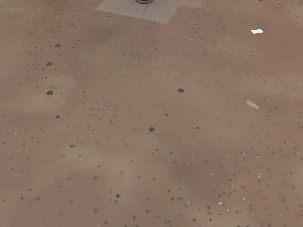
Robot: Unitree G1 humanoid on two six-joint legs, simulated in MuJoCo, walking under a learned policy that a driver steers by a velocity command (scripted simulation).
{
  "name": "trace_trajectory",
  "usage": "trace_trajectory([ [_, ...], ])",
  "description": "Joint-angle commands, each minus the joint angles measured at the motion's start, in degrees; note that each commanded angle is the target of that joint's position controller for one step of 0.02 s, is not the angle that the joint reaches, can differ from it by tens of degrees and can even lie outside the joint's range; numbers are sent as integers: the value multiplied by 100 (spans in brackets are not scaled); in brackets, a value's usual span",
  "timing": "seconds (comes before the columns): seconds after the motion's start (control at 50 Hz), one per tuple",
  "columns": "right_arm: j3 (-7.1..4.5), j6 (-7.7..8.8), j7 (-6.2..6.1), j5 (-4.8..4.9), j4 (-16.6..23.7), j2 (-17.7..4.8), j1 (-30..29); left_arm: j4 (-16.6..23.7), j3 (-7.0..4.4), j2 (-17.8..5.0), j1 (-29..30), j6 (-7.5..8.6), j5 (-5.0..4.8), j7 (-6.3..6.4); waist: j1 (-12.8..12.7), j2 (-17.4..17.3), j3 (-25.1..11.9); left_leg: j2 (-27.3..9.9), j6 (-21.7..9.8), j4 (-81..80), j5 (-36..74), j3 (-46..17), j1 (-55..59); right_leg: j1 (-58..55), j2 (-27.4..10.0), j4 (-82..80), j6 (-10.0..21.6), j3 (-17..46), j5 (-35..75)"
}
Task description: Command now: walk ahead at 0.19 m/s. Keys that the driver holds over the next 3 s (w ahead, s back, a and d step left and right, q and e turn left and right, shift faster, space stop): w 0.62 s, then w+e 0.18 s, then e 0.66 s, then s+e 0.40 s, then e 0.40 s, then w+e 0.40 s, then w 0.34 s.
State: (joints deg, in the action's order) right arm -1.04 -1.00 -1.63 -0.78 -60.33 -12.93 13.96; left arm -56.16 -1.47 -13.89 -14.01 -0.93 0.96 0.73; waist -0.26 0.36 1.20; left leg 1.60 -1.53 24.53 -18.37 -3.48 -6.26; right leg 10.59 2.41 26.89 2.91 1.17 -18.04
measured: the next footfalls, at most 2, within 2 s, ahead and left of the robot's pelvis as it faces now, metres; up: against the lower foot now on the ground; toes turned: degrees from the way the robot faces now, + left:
left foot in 0.66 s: +0.41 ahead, +0.07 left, +0.00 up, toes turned +4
right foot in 1.14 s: +0.60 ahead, -0.10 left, +0.00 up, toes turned -18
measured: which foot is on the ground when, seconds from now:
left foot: down 0.00-0.20, up 0.22-0.64, down 0.66-1.00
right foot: down 0.00-0.66, up 0.68-1.00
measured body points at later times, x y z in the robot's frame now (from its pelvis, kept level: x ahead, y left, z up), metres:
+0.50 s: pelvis +0.15 -0.03 +0.00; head +0.17 -0.04 +0.45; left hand +0.05 +0.20 -0.14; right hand +0.30 -0.27 -0.13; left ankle +0.27 +0.10 -0.69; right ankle +0.03 -0.11 -0.74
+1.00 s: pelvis +0.41 +0.01 +0.00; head +0.45 +0.01 +0.45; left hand +0.55 +0.24 -0.14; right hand +0.37 -0.24 -0.14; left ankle +0.37 +0.07 -0.74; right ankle +0.53 -0.14 -0.69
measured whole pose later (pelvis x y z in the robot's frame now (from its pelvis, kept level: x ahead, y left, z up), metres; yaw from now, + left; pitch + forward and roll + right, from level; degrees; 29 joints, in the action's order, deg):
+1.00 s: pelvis +0.41 +0.01 +0.00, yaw -9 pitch -1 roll +1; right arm -1.8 5.3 -1.3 -0.6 -57.9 -10.9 20.1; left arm -52.3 -2.8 -12.7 -8.8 0.8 1.4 -1.8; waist 0.3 1.7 5.1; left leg 2.3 -4.8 16.7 -14.3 13.3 -2.4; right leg 35.6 -4.0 48.2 3.3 -2.9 -3.9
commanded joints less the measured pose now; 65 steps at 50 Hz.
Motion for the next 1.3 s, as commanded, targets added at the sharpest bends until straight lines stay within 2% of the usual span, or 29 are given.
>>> trace_trajectory([
  [0.02, -205, 35, -3, -6, 32, -935, 573, 406, -85, -390, 431, 70, 42, -69, 297, -780, 861, -1054, -843, -1391, -2956, -1704, -474, 1317, -26, 409, 153, 86, -1427],
  [0.04, -263, 63, -1, -21, -12, -1047, 641, 465, -50, -253, 499, 125, 80, -95, 301, -1083, 908, -1526, -1062, -1739, -2936, -2249, -325, 1493, 5, 980, 88, -284, -698],
  [0.08, -296, 145, 35, -55, 50, -1020, 505, 527, -115, -475, 518, 239, 76, -129, 230, -863, 778, -1782, -1200, -1924, -2269, -2395, -274, 1583, -270, 1511, 92, -177, -598],
  [0.14, -328, 234, 85, 22, 161, -996, 49, 425, -119, -353, -23, 363, 23, -196, -195, -843, 661, -1311, -934, -1584, -1651, -1462, -876, 408, -241, 555, 199, -386, -440],
  [0.18, -318, 253, 97, 4, 258, -831, -165, -16, -186, -392, -1084, 401, 4, -121, -609, -374, 588, -757, -711, -630, -1456, -854, -1996, -1371, 36, -350, 178, -468, -94],
  [0.2, -235, 307, 116, -25, 402, -516, -302, -159, -264, -725, -1738, 456, 76, -49, -839, 663, 422, -259, -509, 906, -1148, -196, -2703, -2066, -978, -1206, 297, 1026, -1099],
  [0.22, -154, 367, 160, -9, 650, -224, -404, -272, -396, -1333, -2292, 462, 34, -55, -868, 1769, 247, 300, -386, 2365, -1345, 459, -3641, -2271, -2263, -2228, 766, 3441, -2688],
  [0.24, -237, 376, 197, -122, 688, -630, -439, -263, -357, -1150, -1894, 417, 61, -53, -529, 1081, 653, -73, -485, 3241, -1132, 78, -3713, -1518, -2517, -2304, 1081, 3814, -3095],
  [0.26, -246, 405, 272, -106, 665, -638, -492, -25, -273, -838, -1234, 450, 46, -85, -213, 443, 934, -354, -517, 3507, -522, -15, -3687, -1071, -2268, -2264, 1026, 3253, -2721],
  [0.28, -216, 442, 335, -77, 573, -510, -345, 81, -237, -715, -922, 509, 29, -104, -58, 273, 862, -487, -468, 3489, -93, 25, -3493, -935, -1962, -2291, 900, 2645, -1976],
  [0.38, -193, 374, 419, -147, 626, -382, -587, -201, -114, -431, -1482, 679, -15, -68, -51, 368, 452, -558, -148, 3299, 785, 512, -3534, -1417, -1383, -2036, 741, 996, 1546],
  [0.54, -46, 351, 409, -52, 1359, -247, -2054, -399, -62, -488, -1743, 683, 6, -17, -257, 558, 696, -267, -180, 1167, 1438, 1000, -2773, -1164, -1353, -1961, 759, 324, 3408],
  [0.6, -141, 395, 307, -51, 1266, -457, -1441, -399, -88, -615, -1473, 688, 0, 4, 122, 559, 343, 18, -505, 848, 1165, 1041, -1795, -1484, -1456, -1138, 598, 127, 5388],
  [0.64, -296, 481, 196, -70, 774, -705, 145, -384, -102, -664, -1334, 632, -14, 0, 770, 407, -495, 181, -728, 334, 1227, 997, 34, -1190, -1239, 790, 424, -31, 5743],
  [0.66, -423, 524, 120, -213, 609, -1103, 1042, -257, -36, -464, -1389, 625, -49, -31, 1028, -19, -1090, -891, -934, 169, 333, -150, 1435, -62, -974, 2368, 371, -125, 3893],
  [0.68, -518, 514, 140, -338, 625, -1556, 1226, -170, 92, 295, -2126, 584, -216, -72, 531, -1285, -1778, -2688, -1592, -399, -391, -3045, 2762, 1911, 23, 4541, 166, -357, -898],
  [0.7, -502, 459, 208, -75, 670, -1297, 868, -225, -99, -433, -1767, 543, -80, -35, 590, -466, -1543, -2559, -1572, -1048, -1142, -3649, 2090, 2275, -71, 5049, 299, 306, -855],
  [0.72, -401, 476, 210, -22, 784, -938, 174, -50, -149, -481, -1250, 543, -66, -50, 305, -344, -574, -2362, -1356, -1241, -1233, -2588, 1149, 2418, -402, 4902, 340, 296, -244],
  [0.74, -318, 543, 231, -24, 821, -603, -143, -9, -131, -360, -1014, 559, -55, -79, 198, -192, -124, -2102, -1188, -1494, -561, -1869, 390, 2234, -608, 4599, 349, 259, 117],
  [0.8, -207, 698, 163, -37, 639, -270, -24, -50, -151, -96, -1072, 360, 75, -190, -142, -334, 121, -1630, -801, -1693, 832, -498, -448, 1655, -811, 4135, 259, 240, 326],
  [0.9, -198, 804, 83, 1, 553, -407, 372, 276, -180, 23, -425, 176, 61, -220, -273, -377, 246, -1456, -696, -1282, 4500, 943, -318, 2172, -724, 3482, 46, -183, 892],
  [1.0, -176, 663, -43, 37, 548, -501, 581, 675, -61, 157, 552, 185, 48, -297, 2, -559, 174, -1252, -516, -851, 5007, 1627, -46, 1757, -416, 1534, 35, -795, 1840],
  [1.1, -289, 474, -162, 31, 607, -723, 593, 722, -161, -162, 136, 208, 163, -267, -151, -689, -205, -1591, -545, 588, 5926, 1640, 613, 1141, -30, 940, 417, -950, 876],
  [1.14, -357, 373, -132, 45, 707, -838, 475, 571, -283, -388, -641, 341, 204, -196, -574, -262, -642, -1446, -317, 2482, 4805, 1716, 331, 166, 23, -106, 714, -685, 1666],
  [1.16, -337, 365, -96, 43, 922, -692, 689, 637, -446, -1024, -810, 397, 192, -122, -516, 636, -1086, -957, -44, 4131, 1688, 1779, -795, -915, -1232, 38, 1072, 792, 4501],
  [1.18, -283, 274, -44, 116, 1188, -359, 1014, 744, -612, -1524, -655, 260, 7, -83, -197, 1374, -1741, 243, 204, 5794, -2075, 1088, -2374, -1936, -2560, -69, 2423, 3006, 6263],
  [1.2, -273, 204, -37, -60, 1146, -489, 753, 857, -601, -1351, -590, 146, -173, -75, -324, 318, -1673, -184, 232, 5797, -1785, 262, -2597, -1477, -2464, -437, 2392, 2747, 4875],
  [1.24, -299, 191, -45, -25, 1267, -483, 153, 950, -426, -709, 103, 30, -91, -9, -81, -141, -268, -454, 256, 5021, -979, 209, -2757, -53, -1837, -985, 1814, 1995, 2914],
  [1.3, -312, -9, -63, -166, 1284, -443, 305, 994, -390, -571, 206, 61, -28, -3, 110, 114, -333, -415, 315, 4335, -431, 241, -2239, 428, -1222, -1036, 1358, 1436, 2880],
])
